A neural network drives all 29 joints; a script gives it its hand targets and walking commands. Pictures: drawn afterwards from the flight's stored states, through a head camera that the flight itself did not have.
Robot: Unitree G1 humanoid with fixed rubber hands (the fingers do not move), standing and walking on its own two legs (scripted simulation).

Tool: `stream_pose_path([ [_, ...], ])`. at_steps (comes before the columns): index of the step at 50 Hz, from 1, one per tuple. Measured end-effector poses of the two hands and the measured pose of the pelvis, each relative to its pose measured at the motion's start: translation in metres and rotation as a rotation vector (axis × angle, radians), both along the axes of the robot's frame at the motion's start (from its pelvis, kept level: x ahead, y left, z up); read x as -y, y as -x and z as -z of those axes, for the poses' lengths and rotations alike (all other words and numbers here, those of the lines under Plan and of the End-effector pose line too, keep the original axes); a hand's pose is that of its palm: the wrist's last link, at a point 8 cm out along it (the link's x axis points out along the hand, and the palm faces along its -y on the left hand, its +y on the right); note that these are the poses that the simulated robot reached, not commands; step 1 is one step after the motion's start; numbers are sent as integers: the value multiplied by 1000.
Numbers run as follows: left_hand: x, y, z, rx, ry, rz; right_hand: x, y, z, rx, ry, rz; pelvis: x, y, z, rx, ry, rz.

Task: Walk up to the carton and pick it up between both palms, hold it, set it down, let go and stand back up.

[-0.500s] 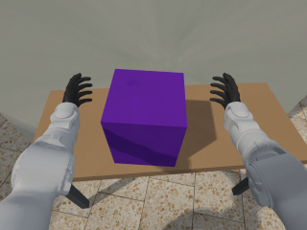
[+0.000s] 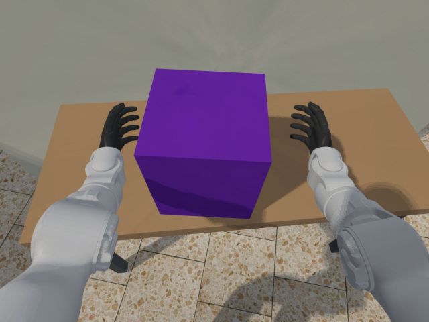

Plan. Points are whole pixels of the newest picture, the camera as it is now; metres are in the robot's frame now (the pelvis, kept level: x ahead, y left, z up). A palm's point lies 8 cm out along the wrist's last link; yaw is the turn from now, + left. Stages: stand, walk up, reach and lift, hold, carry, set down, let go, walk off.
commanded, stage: reach and lift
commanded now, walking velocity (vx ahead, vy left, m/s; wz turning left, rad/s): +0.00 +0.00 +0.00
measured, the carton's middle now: (207, 151) +0.48 +0.02 -0.01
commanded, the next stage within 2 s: none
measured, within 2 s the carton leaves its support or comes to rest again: neither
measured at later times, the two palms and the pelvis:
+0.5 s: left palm (127, 147) +0.46 +0.17 +0.04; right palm (300, 147) +0.44 -0.16 +0.05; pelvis -0.01 +0.00 +0.00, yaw +0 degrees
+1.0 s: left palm (127, 148) +0.46 +0.17 +0.04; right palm (289, 148) +0.44 -0.13 +0.05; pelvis +0.01 +0.01 +0.02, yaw +1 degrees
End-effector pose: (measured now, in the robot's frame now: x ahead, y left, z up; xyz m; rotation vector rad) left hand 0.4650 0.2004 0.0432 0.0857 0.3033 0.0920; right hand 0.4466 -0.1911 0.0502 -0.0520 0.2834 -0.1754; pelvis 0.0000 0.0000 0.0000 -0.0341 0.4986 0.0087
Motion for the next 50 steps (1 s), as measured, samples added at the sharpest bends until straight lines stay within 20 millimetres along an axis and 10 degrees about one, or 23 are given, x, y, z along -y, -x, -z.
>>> stream_pose_path([
  [50, 29, 8, 0, 48, 65, 52, -59, 8, -3, 76, -65, 10, -8, -5, -17, 102, 4, -22],
])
